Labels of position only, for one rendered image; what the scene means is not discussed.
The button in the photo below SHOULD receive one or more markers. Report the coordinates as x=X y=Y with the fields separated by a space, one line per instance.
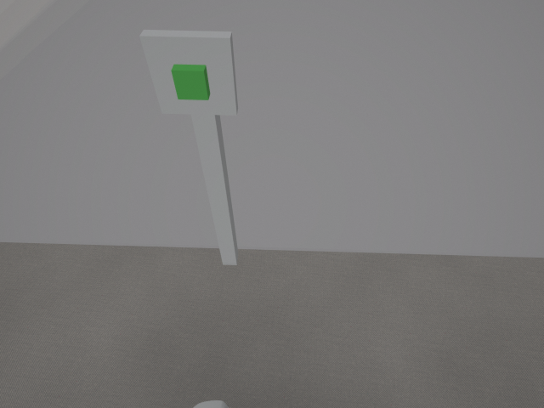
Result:
x=191 y=82

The panel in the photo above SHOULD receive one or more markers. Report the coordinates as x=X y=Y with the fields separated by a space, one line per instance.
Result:
x=162 y=50

